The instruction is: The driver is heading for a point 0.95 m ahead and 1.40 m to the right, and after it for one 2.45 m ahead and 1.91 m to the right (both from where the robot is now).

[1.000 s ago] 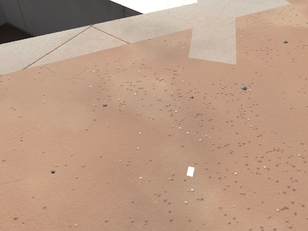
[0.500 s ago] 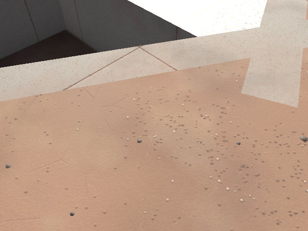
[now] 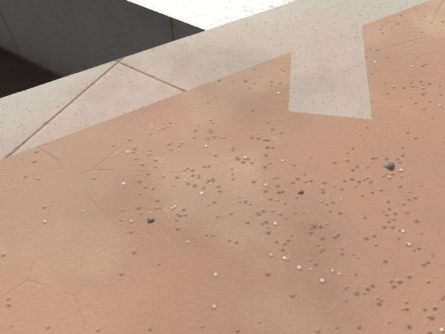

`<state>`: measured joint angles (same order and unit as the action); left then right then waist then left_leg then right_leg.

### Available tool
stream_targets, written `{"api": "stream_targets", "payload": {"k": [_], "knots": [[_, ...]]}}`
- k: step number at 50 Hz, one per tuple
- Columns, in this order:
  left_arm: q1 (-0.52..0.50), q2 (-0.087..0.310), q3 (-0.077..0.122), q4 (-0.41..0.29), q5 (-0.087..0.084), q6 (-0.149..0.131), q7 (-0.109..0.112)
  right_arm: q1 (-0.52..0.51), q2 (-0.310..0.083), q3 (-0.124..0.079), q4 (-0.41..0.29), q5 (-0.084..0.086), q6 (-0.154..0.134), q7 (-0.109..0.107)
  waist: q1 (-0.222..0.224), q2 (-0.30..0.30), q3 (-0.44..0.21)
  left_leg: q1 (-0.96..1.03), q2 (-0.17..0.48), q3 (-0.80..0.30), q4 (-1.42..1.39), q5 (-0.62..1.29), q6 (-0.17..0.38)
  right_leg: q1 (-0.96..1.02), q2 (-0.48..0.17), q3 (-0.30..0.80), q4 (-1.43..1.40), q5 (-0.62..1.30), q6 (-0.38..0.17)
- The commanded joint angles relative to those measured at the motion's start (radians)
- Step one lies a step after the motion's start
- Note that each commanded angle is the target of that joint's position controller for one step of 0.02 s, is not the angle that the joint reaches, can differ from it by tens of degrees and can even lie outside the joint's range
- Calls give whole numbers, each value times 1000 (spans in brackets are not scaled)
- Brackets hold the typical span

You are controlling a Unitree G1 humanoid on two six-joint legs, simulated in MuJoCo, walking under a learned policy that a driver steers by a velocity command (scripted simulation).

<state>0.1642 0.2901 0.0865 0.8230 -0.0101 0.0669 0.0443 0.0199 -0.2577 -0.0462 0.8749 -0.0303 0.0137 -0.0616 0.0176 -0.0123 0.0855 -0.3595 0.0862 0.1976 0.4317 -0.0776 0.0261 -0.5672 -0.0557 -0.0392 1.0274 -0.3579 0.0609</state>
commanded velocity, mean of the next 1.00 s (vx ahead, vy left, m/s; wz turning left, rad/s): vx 0.38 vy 0.00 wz -0.58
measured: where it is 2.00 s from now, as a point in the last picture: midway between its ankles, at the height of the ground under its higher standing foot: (401, 232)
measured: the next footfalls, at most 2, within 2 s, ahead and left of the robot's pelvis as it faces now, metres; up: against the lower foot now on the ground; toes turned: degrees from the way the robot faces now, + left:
right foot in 0.12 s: +0.03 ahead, -0.12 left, +0.00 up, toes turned -9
left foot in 0.64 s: +0.37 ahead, +0.04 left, +0.00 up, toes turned -24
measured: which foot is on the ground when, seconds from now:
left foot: down 0.00-0.12, up 0.14-0.62, down 0.64-1.00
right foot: up 0.00-0.10, down 0.12-0.64, up 0.66-1.00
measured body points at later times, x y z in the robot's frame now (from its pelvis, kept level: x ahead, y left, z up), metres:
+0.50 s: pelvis +0.11 -0.04 +0.02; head +0.12 -0.09 +0.47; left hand +0.17 +0.23 -0.09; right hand +0.24 -0.36 -0.09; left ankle +0.31 +0.10 -0.68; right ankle -0.01 -0.12 -0.73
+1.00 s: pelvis +0.38 -0.10 +0.00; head +0.41 -0.13 +0.45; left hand +0.69 -0.02 -0.08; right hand +0.22 -0.35 -0.13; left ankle +0.34 +0.06 -0.73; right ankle +0.43 -0.32 -0.69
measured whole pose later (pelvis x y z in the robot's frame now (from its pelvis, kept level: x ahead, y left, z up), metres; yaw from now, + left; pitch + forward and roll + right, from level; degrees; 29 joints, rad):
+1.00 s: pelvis +0.38 -0.10 +0.00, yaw -35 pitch +3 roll +3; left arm 0.11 0.29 0.07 0.64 -0.03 -0.04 -0.03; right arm 0.30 -0.29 -0.08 0.92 0.01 -0.09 0.00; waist -0.09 -0.04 0.04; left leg 0.05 -0.01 0.20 0.23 -0.31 -0.02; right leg -0.71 -0.11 0.00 0.76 -0.04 -0.04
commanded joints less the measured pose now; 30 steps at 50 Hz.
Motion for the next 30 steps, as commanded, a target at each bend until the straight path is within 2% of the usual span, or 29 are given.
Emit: {"api": "stream_targets", "payload": {"k": [1, 3, 4, 5, 6, 7, 8, 9, 10, 11, 12, 13, 14, 16, 18, 21, 25, 28, 29, 30], "knots": [[131, 77, 22, -38, -2, 8, -21, -78, -189, -45, -63, 26, -6, -7, 36, 179, -233, 54, 279, -151, -215, -153, 180, 243, -31, -12, -121, 29, -47], [160, 94, 35, -33, 2, 10, -29, -66, -209, -57, -49, 58, -8, 7, 51, 173, -206, 34, 275, -149, -225, -389, 131, 325, -5, -60, -251, 5, -95], [205, 89, 41, -11, 2, 11, -30, -74, -197, -57, -45, 67, -7, 11, 74, 151, -188, 6, 255, -129, -192, -479, 99, 391, 17, -92, -346, 17, -124], [268, 87, 49, 29, 0, 8, -31, -75, -156, -50, -40, 69, -3, 15, 93, 83, -158, -34, 202, -88, -75, -549, 60, 444, 41, -86, -437, -31, -163], [343, 110, 56, 59, 1, -2, -25, -80, -94, -40, -38, 64, 5, 27, 109, -112, -76, -162, 102, 6, 220, -604, -2, 461, -45, 105, -625, -198, -235], [338, 138, 37, 28, -7, -24, -22, -63, -9, -20, -44, 40, 3, 46, 45, -284, -8, -450, 10, -24, 611, -625, -52, 486, -218, 443, -656, -219, -313], [301, 221, 51, -14, 25, -70, -40, -181, -79, -43, -126, 66, -24, 55, 75, -314, 1, -581, -62, -219, 620, -531, -30, 391, -314, 815, -937, -586, -437], [187, 218, 50, -41, 35, -105, -36, -226, -172, -65, -138, 90, -51, 52, 39, -208, 71, -587, -32, -266, 626, -374, -7, 362, -317, 771, -1003, -591, -381], [118, 195, 40, -47, 22, -118, -24, -190, -207, -81, -119, 73, -64, 46, -5, -185, 61, -562, -20, -273, 591, -241, -4, 373, -288, 667, -970, -459, -313], [105, 168, 31, -48, 10, -118, -19, -143, -190, -84, -78, 48, -66, 39, -21, -144, 27, -485, -9, -265, 566, -172, -17, 372, -239, 555, -931, -349, -264], [123, 153, 28, -42, 3, -121, -14, -131, -175, -85, -67, 28, -72, 40, -17, -118, 0, -456, -19, -259, 534, -103, -29, 396, -214, 495, -918, -278, -246], [167, 123, 19, -31, 2, -125, -11, -135, -151, -83, -61, 28, -77, 46, -9, -90, -26, -434, -31, -255, 509, -44, -31, 429, -196, 455, -914, -212, -236], [209, 106, 14, -20, 0, -132, -10, -136, -130, -80, -58, 35, -84, 53, -1, -82, -39, -427, -39, -252, 460, 0, -32, 469, -184, 420, -909, -133, -232], [277, 99, 13, -1, -1, -140, -7, -152, -103, -74, -62, 41, -92, 59, 19, -89, -55, -434, -50, -255, 372, 62, -38, 549, -172, 383, -903, -20, -230], [306, 103, 14, 6, 0, -140, -3, -162, -98, -72, -67, 43, -100, 65, 29, -109, -53, -413, -60, -256, 298, 100, -49, 565, -161, 360, -898, 28, -231], [321, 113, 19, 7, -3, -135, -1, -197, -92, -64, -85, 49, -109, 74, 51, -138, -26, -368, -70, -251, 198, 110, -72, 541, -148, 349, -889, 52, -241], [348, 130, 29, 12, -13, -123, -4, -266, -92, -46, -129, 56, -131, 90, 93, -142, 14, -329, -77, -235, 87, 51, -77, 541, -151, 372, -836, 96, -256], [317, 146, 36, -3, -18, -112, -7, -218, -125, -48, -135, 60, -149, 100, 67, -174, -4, -180, -94, -224, 24, 8, -61, 514, -154, 408, -774, 203, -240], [298, 152, 38, -11, -19, -107, -7, -172, -145, -54, -128, 62, -154, 101, 42, -196, -20, -115, -100, -219, 17, -14, -49, 508, -159, 424, -746, 268, -233], [270, 147, 37, -24, -19, -104, -6, -90, -167, -63, -109, 59, -159, 98, -2, -205, -53, -12, -111, -208, -14, -17, -29, 498, -140, 421, -688, 369, -219]]}}
Velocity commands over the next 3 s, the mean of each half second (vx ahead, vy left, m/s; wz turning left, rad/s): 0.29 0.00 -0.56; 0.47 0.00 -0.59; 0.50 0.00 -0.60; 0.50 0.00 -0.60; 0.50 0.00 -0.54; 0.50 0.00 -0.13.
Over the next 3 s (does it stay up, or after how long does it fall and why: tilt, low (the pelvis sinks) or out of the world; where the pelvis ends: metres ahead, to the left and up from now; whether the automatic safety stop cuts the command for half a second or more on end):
stays up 0.89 -1.07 0.01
